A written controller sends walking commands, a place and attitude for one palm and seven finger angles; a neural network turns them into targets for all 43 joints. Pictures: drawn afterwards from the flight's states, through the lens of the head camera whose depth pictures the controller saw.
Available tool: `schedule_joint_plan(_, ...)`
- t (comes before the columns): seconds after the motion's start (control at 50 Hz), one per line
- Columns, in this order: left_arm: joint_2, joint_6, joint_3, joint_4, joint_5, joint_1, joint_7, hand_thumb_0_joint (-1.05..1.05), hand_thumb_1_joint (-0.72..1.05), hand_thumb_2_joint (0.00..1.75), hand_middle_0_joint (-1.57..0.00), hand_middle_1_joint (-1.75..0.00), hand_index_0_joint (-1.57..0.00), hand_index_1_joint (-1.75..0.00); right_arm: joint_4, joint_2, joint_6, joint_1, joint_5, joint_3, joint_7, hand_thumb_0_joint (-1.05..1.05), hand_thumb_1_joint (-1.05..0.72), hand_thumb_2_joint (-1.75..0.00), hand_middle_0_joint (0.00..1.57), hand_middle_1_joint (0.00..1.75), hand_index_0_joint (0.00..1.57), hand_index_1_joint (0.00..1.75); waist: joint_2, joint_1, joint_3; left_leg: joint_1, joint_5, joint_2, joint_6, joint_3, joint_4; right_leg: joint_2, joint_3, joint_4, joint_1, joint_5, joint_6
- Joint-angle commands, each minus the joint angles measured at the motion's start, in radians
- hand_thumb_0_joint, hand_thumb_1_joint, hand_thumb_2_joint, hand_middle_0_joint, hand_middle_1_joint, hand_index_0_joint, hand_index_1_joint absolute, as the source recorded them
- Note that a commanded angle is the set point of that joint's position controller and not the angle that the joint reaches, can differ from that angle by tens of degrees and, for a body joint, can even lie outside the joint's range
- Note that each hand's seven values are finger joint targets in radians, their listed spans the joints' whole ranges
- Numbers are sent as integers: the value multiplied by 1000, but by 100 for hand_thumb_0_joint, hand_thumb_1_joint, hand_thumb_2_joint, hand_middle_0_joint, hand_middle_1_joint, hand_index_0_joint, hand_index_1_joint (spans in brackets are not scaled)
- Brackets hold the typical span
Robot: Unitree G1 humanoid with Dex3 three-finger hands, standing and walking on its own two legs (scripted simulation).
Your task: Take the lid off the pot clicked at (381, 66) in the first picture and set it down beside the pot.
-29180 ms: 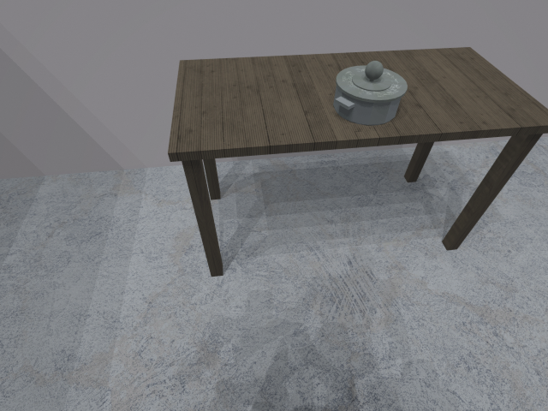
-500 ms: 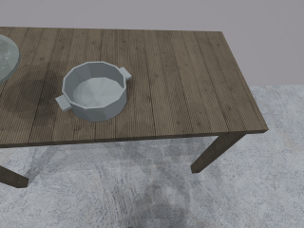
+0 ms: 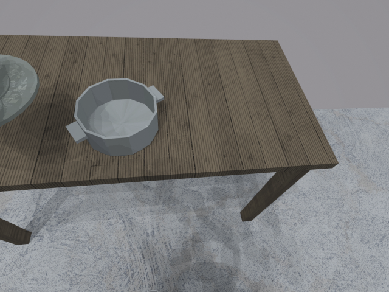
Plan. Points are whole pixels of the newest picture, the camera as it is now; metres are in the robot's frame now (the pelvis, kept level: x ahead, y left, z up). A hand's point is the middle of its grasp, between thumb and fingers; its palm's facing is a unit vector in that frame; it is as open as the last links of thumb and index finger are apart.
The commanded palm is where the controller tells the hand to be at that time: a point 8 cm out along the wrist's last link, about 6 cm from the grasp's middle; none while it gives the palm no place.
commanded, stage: lower the lid onto the table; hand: left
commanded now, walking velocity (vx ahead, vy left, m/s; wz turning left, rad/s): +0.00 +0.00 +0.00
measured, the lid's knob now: out of the picture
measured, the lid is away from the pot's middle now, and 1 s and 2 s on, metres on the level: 0.23 0.24 0.24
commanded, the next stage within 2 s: none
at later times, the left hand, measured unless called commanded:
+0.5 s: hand out of the picture +0.46 +0.38 +0.14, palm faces -0.42 -0.16 -0.89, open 7.8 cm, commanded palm +0.53 +0.39 +0.21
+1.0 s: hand out of the picture +0.45 +0.38 +0.10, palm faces -0.48 -0.13 -0.87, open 7.8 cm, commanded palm +0.54 +0.39 +0.17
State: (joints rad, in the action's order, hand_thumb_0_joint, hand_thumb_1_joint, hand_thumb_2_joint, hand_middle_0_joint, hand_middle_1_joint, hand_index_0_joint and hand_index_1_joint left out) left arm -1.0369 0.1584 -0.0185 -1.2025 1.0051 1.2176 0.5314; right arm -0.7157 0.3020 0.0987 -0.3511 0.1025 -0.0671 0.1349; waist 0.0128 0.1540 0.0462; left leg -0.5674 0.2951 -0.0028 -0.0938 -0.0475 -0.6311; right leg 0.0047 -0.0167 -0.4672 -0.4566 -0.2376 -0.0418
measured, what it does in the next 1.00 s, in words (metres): stands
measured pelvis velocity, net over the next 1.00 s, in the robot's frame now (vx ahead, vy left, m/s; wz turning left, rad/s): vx -0.01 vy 0.01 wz -0.01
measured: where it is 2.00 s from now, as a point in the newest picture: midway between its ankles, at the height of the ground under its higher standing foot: outside the picture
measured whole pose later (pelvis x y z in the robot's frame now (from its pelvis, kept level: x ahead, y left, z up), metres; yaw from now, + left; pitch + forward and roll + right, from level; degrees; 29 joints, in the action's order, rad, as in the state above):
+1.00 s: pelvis -0.01 +0.01 -0.01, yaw -1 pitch +16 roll -5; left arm -1.02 0.25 0.00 -1.19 1.00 1.09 0.48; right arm -0.73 0.30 0.12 -0.38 0.10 -0.06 0.15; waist 0.02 0.15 0.07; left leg -0.69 0.33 0.00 -0.11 -0.05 -0.73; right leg 0.00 -0.01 -0.56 -0.58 -0.27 -0.03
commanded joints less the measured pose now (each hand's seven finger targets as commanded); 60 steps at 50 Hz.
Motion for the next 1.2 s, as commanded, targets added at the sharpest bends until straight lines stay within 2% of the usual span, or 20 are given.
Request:
schedule_joint_plan(0.0,-331,-3,47,236,-10,504,-52,0,74,82,-79,-108,-78,-109,41,218,-5,-122,7,68,11,0,-90,-90,20,30,20,30,238,-22,409,446,-462,24,27,76,44,-69,-60,11,-36,180,65)
schedule_joint_plan(0.08,-335,-2,54,235,1,502,-57,0,74,82,-79,-108,-78,-109,35,217,-2,-144,2,74,10,0,-90,-90,20,30,20,30,253,-13,418,469,-461,26,28,84,27,-77,-63,6,-74,152,63)
schedule_joint_plan(0.16,-353,12,78,292,-23,525,-57,0,74,82,-79,-108,-78,-109,27,219,-1,-156,2,80,18,0,-90,-90,20,30,20,30,242,-7,495,503,-522,30,22,87,13,-75,-58,-2,-54,193,57)
schedule_joint_plan(0.28,-354,29,85,265,-35,470,-60,0,74,82,-79,-108,-78,-109,15,219,-2,-160,4,76,21,0,-90,-90,20,30,20,30,252,-4,449,474,-501,30,23,81,5,-78,-60,-10,-87,176,58)
schedule_joint_plan(0.34,-364,38,94,328,-22,512,-69,0,74,82,-79,-108,-78,-109,13,215,-1,-165,-3,78,21,0,-90,-90,20,30,20,30,355,-10,493,550,-649,37,48,98,-13,-81,-64,-19,-120,192,63)
schedule_joint_plan(0.4,-405,52,139,311,-18,469,-74,0,74,82,-79,-108,-78,-109,20,215,-2,-161,-6,75,23,0,-90,-90,20,30,20,30,305,-22,506,535,-691,38,48,104,-26,-81,-64,-26,-106,211,62)
schedule_joint_plan(0.48,-318,41,81,238,-26,439,-69,0,74,82,-79,-108,-78,-109,15,216,9,-161,-5,82,13,0,-90,-90,20,30,20,30,247,-7,441,481,-568,37,39,97,-19,-81,-67,-25,-144,166,57)
schedule_joint_plan(0.56,-367,45,109,221,-8,425,-78,0,74,82,-79,-108,-78,-109,23,218,21,-164,-5,79,13,0,-90,-90,20,30,20,30,210,-14,467,451,-568,32,36,91,-34,-84,-62,-44,-124,180,56)
schedule_joint_plan(0.62,-374,54,110,269,-2,460,-89,0,74,82,-79,-108,-78,-109,29,219,26,-167,-7,80,16,0,-90,-90,20,30,20,30,290,-15,513,492,-613,34,53,104,-36,-84,-62,-53,-144,170,61)
schedule_joint_plan(0.64,-349,55,98,268,-1,469,-89,0,74,82,-79,-108,-78,-109,25,215,23,-167,-8,84,16,0,-90,-90,20,30,20,30,293,-9,502,506,-601,40,55,110,-37,-84,-66,-50,-169,151,61)
schedule_joint_plan(0.72,-409,70,150,264,-13,436,-96,0,74,82,-79,-108,-78,-109,27,220,22,-171,-10,80,25,0,-90,-90,20,30,20,30,245,-11,529,482,-575,38,42,103,-44,-83,-59,-54,-141,158,55)
schedule_joint_plan(0.74,-374,67,124,231,-18,421,-95,0,74,82,-79,-108,-78,-109,30,216,21,-168,-5,79,27,0,-90,-90,20,30,20,30,229,-3,503,456,-521,34,37,98,-40,-82,-58,-52,-150,143,55)
schedule_joint_plan(0.78,-327,69,88,245,-25,431,-92,0,74,82,-79,-108,-78,-109,19,219,18,-164,-3,81,25,0,-90,-90,20,30,20,30,267,0,454,446,-450,40,38,100,-24,-80,-62,-46,-187,102,60)
schedule_joint_plan(0.8,-323,78,85,273,-23,437,-95,0,74,82,-79,-108,-78,-109,18,219,16,-162,-2,79,26,0,-90,-90,20,30,20,30,307,-7,460,475,-510,46,49,107,-24,-80,-66,-49,-201,107,66)
schedule_joint_plan(0.84,-327,79,89,250,-13,413,-101,0,74,82,-79,-108,-78,-109,16,218,15,-167,-4,77,28,0,-90,-90,20,30,20,30,296,-3,443,467,-461,46,50,113,-25,-84,-65,-50,-223,74,65)
schedule_joint_plan(0.96,-355,97,123,320,-35,440,-110,0,74,82,-79,-108,-78,-109,11,221,7,-176,-6,83,40,0,-90,-90,20,30,20,30,297,1,522,486,-491,46,50,117,-29,-79,-58,-58,-193,106,63)
schedule_joint_plan(1.04,-353,99,130,253,-28,383,-125,0,74,82,-79,-108,-78,-109,10,221,1,-176,-6,78,41,0,-90,-90,20,30,20,30,272,-1,467,460,-481,47,53,120,-31,-82,-58,-62,-220,87,63)
schedule_joint_plan(1.1,-294,96,80,232,-32,363,-129,0,74,82,-79,-108,-78,-109,15,220,-3,-161,3,72,40,0,-90,-90,20,30,20,30,260,-3,413,417,-411,46,48,114,-11,-79,-58,-61,-225,71,69)
schedule_joint_plan(1.14,-333,90,102,248,-10,387,-141,0,74,82,-79,-108,-78,-109,11,225,1,-176,-5,75,37,0,-90,-90,20,30,20,30,293,-7,437,447,-452,49,59,128,-23,-82,-58,-69,-243,69,71)
schedule_joint_plan(1.18,-373,90,132,258,-3,397,-149,0,74,82,-79,-108,-78,-109,16,225,0,-178,-8,75,40,0,-90,-90,20,30,20,30,266,-4,479,442,-453,46,54,123,-33,-80,-51,-71,-211,90,67)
